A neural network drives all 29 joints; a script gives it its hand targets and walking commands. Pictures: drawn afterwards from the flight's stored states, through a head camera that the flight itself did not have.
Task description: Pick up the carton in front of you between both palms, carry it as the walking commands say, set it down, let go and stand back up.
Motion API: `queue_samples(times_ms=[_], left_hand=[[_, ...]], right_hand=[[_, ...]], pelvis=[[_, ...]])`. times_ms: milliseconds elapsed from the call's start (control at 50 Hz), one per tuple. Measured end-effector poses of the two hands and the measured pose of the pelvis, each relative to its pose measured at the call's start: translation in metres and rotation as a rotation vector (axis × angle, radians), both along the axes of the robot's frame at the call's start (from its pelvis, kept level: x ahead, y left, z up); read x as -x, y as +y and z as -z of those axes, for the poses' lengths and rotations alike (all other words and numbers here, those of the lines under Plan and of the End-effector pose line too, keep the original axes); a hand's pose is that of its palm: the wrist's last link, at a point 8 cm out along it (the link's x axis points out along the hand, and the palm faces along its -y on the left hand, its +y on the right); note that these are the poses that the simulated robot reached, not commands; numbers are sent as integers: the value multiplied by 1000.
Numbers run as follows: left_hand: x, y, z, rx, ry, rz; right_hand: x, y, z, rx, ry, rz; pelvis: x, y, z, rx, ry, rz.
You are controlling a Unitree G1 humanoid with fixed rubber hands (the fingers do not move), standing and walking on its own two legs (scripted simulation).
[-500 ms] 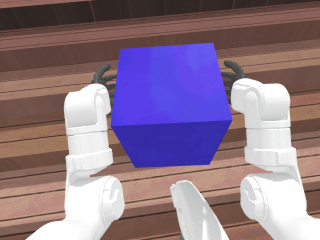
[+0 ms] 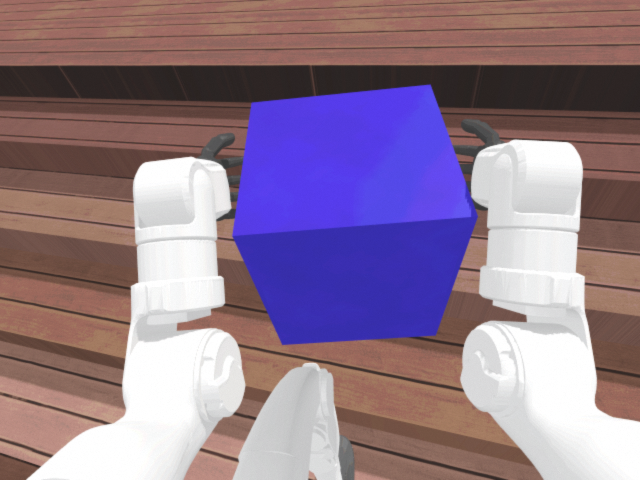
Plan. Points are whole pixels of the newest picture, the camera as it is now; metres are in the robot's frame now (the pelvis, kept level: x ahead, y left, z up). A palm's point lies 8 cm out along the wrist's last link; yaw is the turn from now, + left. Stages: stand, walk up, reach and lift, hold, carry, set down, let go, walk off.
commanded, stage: carry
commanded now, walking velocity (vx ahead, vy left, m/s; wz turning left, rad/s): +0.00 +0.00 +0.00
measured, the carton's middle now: (349, 226) +0.39 +0.02 +0.10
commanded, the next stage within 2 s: none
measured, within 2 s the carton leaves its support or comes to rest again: neither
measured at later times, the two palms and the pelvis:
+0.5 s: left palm out of the picture +0.62 +0.05 +0.33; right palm out of the picture +0.62 -0.25 +0.34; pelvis +0.22 -0.09 +0.14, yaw -3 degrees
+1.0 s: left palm out of the picture +0.74 -0.01 +0.33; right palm out of the picture +0.69 -0.31 +0.33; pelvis +0.35 -0.09 +0.24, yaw -5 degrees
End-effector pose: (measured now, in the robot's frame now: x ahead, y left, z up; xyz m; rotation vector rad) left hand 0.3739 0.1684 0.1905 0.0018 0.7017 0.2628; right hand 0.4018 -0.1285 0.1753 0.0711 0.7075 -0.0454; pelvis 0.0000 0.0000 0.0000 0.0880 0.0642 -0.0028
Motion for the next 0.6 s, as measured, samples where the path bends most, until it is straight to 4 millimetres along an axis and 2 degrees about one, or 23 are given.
queue_samples(times_ms=[80, 120, 160, 220, 280, 380, 440, 500, 600], left_hand=[[-68, -42, 3, 19, 54, 120], [-101, -67, -2, 26, 60, 193], [-124, -92, -11, 28, 67, 241], [-152, -119, -35, 34, 62, 275], [-181, -134, -65, 68, 15, 291], [-221, -137, -113, 76, -47, 238], [-237, -127, -136, 58, -85, 167], [-245, -116, -139, 36, -63, 115], [-255, -98, -133, 10, 4, 38]], right_hand=[[-28, -43, 1, 42, 52, 101], [-36, -68, -3, 62, 58, 159], [-41, -89, -9, 65, 67, 207], [-53, -113, -30, 45, 65, 262], [-80, -127, -65, 52, 20, 282], [-145, -135, -130, 57, -42, 245], [-188, -128, -159, 82, -83, 158], [-219, -119, -166, 81, -69, 93], [-253, -100, -151, 44, -6, 20]], pelvis=[[-58, 1, -25, 5, -16, 16], [-73, 1, -39, -7, -22, 26], [-87, 0, -57, -12, -25, 26], [-110, -4, -85, 15, -31, 34], [-133, -14, -107, 53, -28, 56], [-177, -48, -135, 89, 31, 57], [-203, -72, -136, 59, 46, 57], [-222, -86, -139, 36, 59, 52], [-253, -93, -145, 5, 35, 69]])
